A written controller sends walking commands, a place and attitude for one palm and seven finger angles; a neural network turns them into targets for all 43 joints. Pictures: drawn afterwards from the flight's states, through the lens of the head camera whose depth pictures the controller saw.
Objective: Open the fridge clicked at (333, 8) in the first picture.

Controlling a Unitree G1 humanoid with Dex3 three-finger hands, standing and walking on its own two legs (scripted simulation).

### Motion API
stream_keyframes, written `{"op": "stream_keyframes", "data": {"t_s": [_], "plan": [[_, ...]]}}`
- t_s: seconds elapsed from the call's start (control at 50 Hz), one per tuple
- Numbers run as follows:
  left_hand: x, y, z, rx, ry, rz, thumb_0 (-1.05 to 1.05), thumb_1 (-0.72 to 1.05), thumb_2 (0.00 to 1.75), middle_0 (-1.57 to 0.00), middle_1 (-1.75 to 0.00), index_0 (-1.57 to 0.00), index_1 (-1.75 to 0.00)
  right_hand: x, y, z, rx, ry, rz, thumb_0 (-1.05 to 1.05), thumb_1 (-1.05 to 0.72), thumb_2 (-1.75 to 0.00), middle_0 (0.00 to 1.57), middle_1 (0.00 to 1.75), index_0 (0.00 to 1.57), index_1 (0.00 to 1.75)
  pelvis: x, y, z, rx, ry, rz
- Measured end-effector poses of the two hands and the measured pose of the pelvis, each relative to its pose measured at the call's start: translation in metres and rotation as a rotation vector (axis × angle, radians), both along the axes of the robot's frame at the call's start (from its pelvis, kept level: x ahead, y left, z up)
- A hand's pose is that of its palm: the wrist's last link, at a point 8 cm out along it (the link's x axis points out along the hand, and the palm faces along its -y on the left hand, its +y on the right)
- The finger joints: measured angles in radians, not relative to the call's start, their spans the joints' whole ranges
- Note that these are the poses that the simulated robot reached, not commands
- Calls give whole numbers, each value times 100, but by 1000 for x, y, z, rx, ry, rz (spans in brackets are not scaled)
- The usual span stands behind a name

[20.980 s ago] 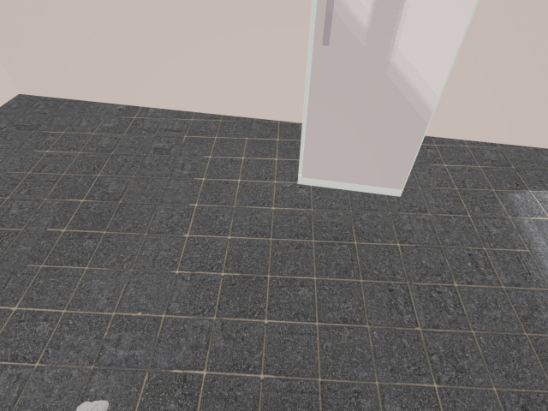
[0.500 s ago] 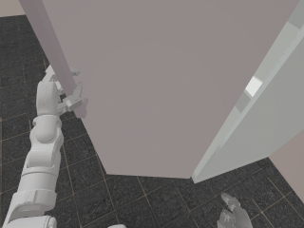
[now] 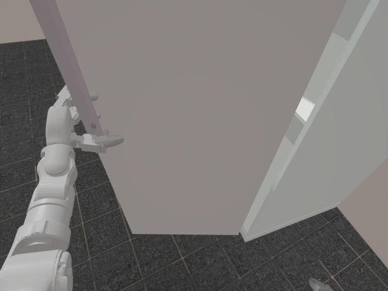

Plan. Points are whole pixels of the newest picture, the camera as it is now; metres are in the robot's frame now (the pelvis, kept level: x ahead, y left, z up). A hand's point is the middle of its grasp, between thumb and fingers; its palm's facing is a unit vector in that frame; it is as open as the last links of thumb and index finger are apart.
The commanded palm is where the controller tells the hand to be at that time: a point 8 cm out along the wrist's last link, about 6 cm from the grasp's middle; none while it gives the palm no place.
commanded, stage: loosen the grip on the handle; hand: left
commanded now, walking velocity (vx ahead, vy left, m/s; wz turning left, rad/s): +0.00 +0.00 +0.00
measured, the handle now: (82, 83) +0.45 +0.24 +0.21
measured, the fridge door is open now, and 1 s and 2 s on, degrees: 70 70 70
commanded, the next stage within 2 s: slip the hand off the handle in 0.24 s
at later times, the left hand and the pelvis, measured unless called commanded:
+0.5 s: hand (79, 130) +0.41 +0.26 +0.12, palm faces +0.28 -0.94 -0.19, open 14.6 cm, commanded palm +0.37 +0.30 +0.13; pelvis +0.04 +0.00 +0.00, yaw -1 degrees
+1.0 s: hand (51, 133) +0.39 +0.31 +0.12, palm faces +0.29 -0.94 -0.19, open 14.7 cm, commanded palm +0.35 +0.34 +0.13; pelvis +0.04 +0.01 -0.01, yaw +0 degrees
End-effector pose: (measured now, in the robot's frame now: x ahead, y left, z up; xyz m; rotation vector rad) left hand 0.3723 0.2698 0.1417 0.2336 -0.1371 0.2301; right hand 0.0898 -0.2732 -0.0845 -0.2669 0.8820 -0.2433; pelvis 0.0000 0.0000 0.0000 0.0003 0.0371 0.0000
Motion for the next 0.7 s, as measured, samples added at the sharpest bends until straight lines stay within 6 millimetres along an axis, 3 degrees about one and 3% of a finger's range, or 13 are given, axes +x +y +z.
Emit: {"op": "stream_keyframes", "data": {"t_s": [0.1,0.18,0.3,0.52,0.7], "plan": [[7,4,-8,-17,13,3,-1,-39,28,-39,-132,-36,-131,-15,0,-8,2,57,-31,1,-90,-90,20,30,20,30,4,-2,-1,-5,20,-18],[8,5,-11,-19,-4,-2,-1,-48,23,-37,-128,-33,-126,-12,6,-12,20,68,-37,1,-90,-90,20,30,20,30,12,-1,-1,-8,34,-24],[5,10,-13,-35,-10,7,-1,-53,21,-35,-123,-29,-120,13,18,-15,47,52,-15,1,-90,-90,20,30,20,30,25,1,0,-7,49,-27],[1,35,-18,-30,4,39,-2,-55,20,-30,-118,-26,-116,74,29,-7,40,-33,58,1,-90,-90,20,30,21,30,40,5,-3,-15,71,-8],[-4,52,-15,-26,7,42,-2,-55,20,-26,-115,-25,-115,90,33,-4,38,-53,68,1,-90,-90,20,30,21,30,47,9,-4,-19,75,-6]]}}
